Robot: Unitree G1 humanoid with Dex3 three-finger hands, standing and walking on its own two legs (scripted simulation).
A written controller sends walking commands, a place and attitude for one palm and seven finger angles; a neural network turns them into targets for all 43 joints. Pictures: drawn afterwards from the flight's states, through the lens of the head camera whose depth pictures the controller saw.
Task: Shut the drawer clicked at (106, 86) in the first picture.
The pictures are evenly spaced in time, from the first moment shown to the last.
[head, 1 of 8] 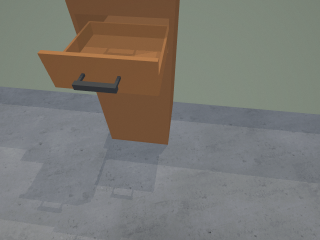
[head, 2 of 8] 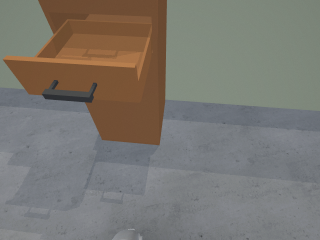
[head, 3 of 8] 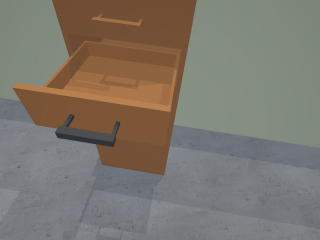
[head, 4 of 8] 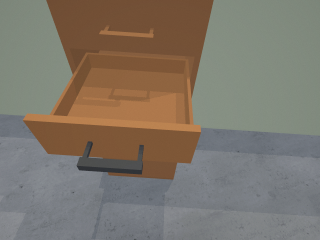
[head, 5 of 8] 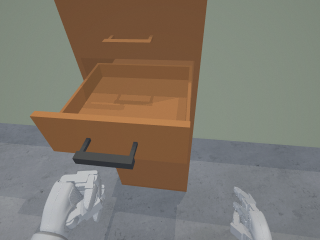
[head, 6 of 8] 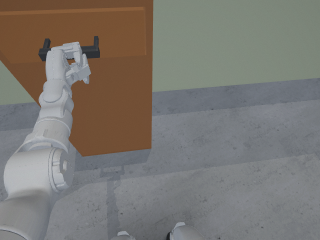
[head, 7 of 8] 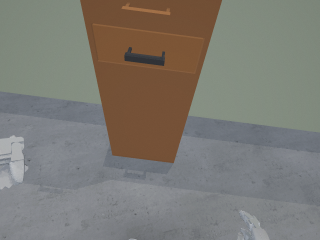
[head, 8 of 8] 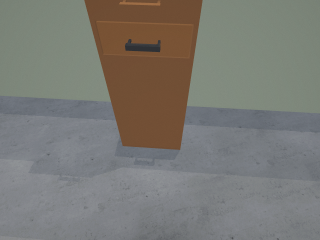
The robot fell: no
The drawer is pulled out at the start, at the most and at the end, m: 0.30 0.30 0.00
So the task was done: yes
